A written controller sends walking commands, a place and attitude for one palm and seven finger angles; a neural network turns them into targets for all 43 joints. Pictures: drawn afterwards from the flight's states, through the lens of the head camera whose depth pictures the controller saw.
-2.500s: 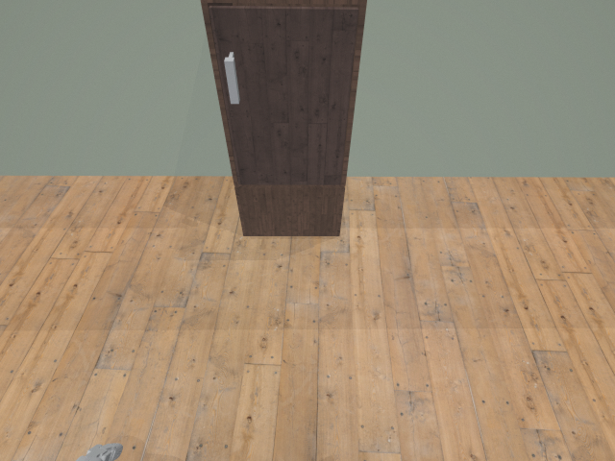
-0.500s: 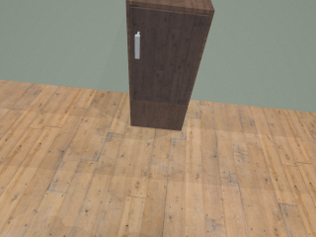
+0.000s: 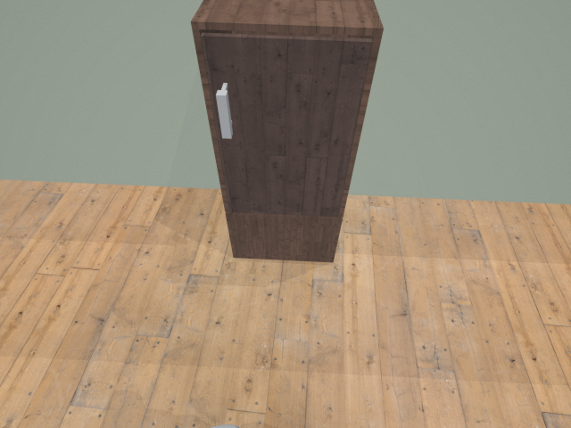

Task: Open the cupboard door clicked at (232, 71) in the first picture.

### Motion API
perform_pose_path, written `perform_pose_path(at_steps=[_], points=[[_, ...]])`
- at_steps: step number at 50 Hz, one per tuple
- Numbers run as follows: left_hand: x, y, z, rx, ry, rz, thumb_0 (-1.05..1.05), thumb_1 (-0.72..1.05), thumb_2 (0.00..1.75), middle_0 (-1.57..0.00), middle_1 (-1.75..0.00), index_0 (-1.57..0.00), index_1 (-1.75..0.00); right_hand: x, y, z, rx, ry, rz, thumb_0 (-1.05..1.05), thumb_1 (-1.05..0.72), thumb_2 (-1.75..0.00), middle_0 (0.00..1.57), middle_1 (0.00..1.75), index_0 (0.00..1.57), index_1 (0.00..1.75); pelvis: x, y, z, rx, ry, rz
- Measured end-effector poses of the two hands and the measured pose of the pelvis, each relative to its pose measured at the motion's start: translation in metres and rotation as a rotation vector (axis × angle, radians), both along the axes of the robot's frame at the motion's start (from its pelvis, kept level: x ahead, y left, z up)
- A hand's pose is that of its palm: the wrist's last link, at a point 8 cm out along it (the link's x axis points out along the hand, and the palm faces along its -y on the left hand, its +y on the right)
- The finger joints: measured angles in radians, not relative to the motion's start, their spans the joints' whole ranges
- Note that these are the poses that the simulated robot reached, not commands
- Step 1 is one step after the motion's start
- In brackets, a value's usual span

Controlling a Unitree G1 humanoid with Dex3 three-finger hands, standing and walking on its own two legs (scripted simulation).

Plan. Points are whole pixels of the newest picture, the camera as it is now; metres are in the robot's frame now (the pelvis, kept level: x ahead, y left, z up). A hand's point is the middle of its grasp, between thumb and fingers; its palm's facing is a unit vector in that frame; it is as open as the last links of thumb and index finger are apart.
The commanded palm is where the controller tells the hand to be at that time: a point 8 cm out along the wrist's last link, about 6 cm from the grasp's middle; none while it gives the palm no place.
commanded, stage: take the last steps up to it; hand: left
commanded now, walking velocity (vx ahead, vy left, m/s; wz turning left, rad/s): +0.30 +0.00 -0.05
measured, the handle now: (226, 110) +0.82 +0.18 -0.01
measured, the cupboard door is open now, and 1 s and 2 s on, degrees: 0 0 0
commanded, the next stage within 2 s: come to a stop and stand still in 0.50 s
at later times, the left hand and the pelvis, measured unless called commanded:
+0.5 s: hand (155, 409) +0.18 +0.22 -0.16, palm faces +0.00 -0.99 -0.16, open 7.4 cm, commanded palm none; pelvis +0.17 +0.04 +0.02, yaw -3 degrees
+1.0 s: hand (191, 313) +0.35 +0.20 -0.16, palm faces +0.00 -0.98 -0.20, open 7.3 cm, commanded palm none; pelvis +0.24 +0.03 +0.00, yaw -2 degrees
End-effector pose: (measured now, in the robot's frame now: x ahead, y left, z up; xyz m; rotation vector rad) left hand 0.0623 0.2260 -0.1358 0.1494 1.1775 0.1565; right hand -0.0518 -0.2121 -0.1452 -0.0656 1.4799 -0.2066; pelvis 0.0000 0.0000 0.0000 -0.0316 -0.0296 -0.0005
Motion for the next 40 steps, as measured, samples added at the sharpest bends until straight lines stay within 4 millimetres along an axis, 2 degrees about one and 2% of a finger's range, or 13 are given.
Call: perform_pose_path(at_steps=[4, 7, 12, 15, 18, 20, 27, 33, 36, 40], points=[[-0.005, 0.006, 0.005, 0.000, 0.080, 0.002, -0.01, 0.94, 0.90, -0.20, -0.30, -0.20, -0.30, 0.090, -0.013, 0.014, -0.035, -0.180, 0.040, 0.01, -0.91, -0.90, 0.20, 0.30, 0.19, 0.30, 0.026, 0.002, 0.009, 0.003, 0.017, -0.006], [-0.009, 0.009, 0.004, -0.023, 0.133, 0.020, 0.00, 0.94, 0.90, -0.20, -0.30, -0.20, -0.30, 0.144, -0.016, 0.025, -0.059, -0.264, 0.075, 0.01, -0.93, -0.90, 0.20, 0.30, 0.19, 0.30, 0.046, 0.008, 0.013, 0.003, 0.021, -0.014], [-0.013, 0.021, -0.005, -0.067, 0.217, 0.074, 0.00, 0.92, 0.90, -0.20, -0.30, -0.20, -0.30, 0.215, -0.001, 0.034, -0.079, -0.335, 0.138, 0.01, -0.92, -0.90, 0.19, 0.30, 0.19, 0.30, 0.085, 0.026, 0.010, -0.006, 0.016, -0.014], [-0.008, 0.030, -0.014, -0.082, 0.279, 0.083, 0.00, 0.92, 0.90, -0.20, -0.30, -0.20, -0.30, 0.241, 0.014, 0.031, -0.088, -0.360, 0.147, 0.01, -0.92, -0.90, 0.20, 0.30, 0.19, 0.30, 0.108, 0.038, 0.004, 0.006, 0.010, -0.026], [0.015, 0.039, -0.009, -0.075, 0.311, 0.054, 0.00, 0.92, 0.90, -0.20, -0.30, -0.20, -0.30, 0.243, 0.028, 0.031, -0.074, -0.338, 0.116, 0.01, -0.91, -0.90, 0.20, 0.30, 0.19, 0.30, 0.128, 0.044, 0.008, 0.014, 0.010, -0.040], [0.040, 0.043, -0.004, -0.068, 0.296, 0.034, 0.01, 0.92, 0.90, -0.20, -0.30, -0.20, -0.30, 0.237, 0.026, 0.033, -0.093, -0.302, 0.067, 0.00, -0.94, -0.90, 0.20, 0.30, 0.20, 0.30, 0.141, 0.046, 0.013, 0.020, 0.015, -0.045], [0.147, 0.040, 0.009, -0.038, 0.173, -0.026, 0.01, 0.92, 0.90, -0.19, -0.30, -0.19, -0.30, 0.199, 0.028, 0.029, -0.055, -0.072, 0.002, 0.00, -0.94, -0.90, 0.20, 0.30, 0.20, 0.30, 0.187, 0.040, 0.021, 0.031, 0.023, -0.055], [0.238, 0.021, 0.009, 0.018, 0.072, -0.094, 0.01, 0.93, 0.90, -0.20, -0.30, -0.19, -0.30, 0.181, 0.026, 0.009, 0.023, 0.087, -0.075, 0.01, -0.92, -0.90, 0.20, 0.30, 0.20, 0.30, 0.229, 0.014, 0.007, 0.051, 0.010, -0.057], [0.268, 0.007, 0.007, 0.035, 0.024, -0.098, 0.00, 0.92, 0.90, -0.20, -0.30, -0.19, -0.30, 0.190, 0.021, -0.004, 0.047, 0.133, -0.083, 0.01, -0.91, -0.90, 0.20, 0.30, 0.20, 0.30, 0.245, 0.005, -0.001, 0.033, 0.004, -0.044], [0.285, -0.008, 0.012, 0.026, 0.009, -0.097, 0.00, 0.92, 0.90, -0.20, -0.30, -0.20, -0.30, 0.226, 0.012, -0.004, 0.036, 0.095, -0.073, 0.01, -0.91, -0.90, 0.20, 0.30, 0.20, 0.30, 0.251, 0.002, 0.004, 0.034, 0.005, -0.035]])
